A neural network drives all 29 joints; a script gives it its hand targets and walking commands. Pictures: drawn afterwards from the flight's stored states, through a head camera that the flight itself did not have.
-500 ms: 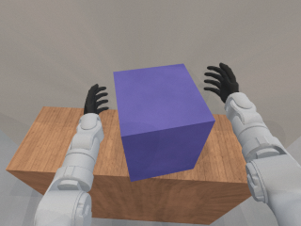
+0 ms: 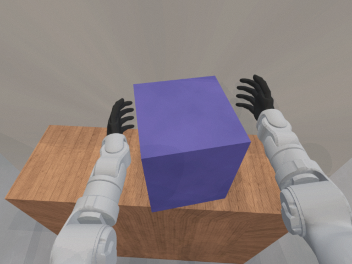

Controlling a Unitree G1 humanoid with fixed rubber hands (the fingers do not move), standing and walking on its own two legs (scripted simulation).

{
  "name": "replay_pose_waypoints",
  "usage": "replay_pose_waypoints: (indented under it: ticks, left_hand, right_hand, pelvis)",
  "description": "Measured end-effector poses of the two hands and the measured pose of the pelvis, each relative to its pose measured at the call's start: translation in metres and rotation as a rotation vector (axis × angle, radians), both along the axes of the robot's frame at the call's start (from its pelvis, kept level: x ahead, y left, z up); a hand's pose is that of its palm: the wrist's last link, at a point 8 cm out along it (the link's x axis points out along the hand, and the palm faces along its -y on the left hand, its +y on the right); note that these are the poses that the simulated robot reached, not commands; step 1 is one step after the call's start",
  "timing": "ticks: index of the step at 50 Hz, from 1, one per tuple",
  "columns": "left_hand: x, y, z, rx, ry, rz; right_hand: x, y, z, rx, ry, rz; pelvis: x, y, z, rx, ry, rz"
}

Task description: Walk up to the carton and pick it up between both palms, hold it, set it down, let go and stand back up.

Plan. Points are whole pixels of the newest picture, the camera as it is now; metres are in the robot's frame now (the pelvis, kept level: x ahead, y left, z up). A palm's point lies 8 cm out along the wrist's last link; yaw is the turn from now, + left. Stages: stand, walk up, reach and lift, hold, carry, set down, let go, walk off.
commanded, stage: reach and lift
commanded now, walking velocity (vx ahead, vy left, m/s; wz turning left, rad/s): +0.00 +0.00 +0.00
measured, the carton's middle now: (182, 145) +0.39 +0.00 +0.04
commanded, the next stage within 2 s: none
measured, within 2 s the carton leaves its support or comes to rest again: leaves its support in 1.30 s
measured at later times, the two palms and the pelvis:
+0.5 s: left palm (120, 134) +0.39 +0.15 +0.09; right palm (244, 113) +0.43 -0.14 +0.12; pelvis +0.00 +0.00 +0.00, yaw +0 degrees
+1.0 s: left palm (119, 134) +0.39 +0.15 +0.09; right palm (243, 113) +0.43 -0.14 +0.13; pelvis +0.00 +0.00 +0.00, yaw +0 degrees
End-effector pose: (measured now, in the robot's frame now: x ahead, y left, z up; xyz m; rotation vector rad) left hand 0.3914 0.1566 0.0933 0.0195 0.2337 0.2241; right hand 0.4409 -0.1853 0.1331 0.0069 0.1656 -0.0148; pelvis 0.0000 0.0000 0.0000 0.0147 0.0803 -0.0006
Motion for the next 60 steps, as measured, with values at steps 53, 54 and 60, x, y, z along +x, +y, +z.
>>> replay_pose_waypoints:
  ticks: [53,54,60]
  left_hand:
    - [-0.005,-0.007,-0.001,0.000,0.038,-0.002]
    - [-0.005,-0.007,-0.001,-0.002,0.039,-0.002]
    - [-0.008,-0.003,0.000,-0.009,0.046,0.005]
  right_hand:
    - [-0.011,0.046,-0.007,0.010,-0.051,0.048]
    - [-0.011,0.046,-0.007,0.009,-0.053,0.046]
    - [-0.016,0.050,-0.008,0.003,-0.050,0.035]
  pelvis:
    - [0.003,0.001,0.000,-0.001,-0.014,0.000]
    - [0.003,0.001,0.000,-0.001,-0.015,0.000]
    - [0.003,0.002,0.000,-0.001,-0.025,0.000]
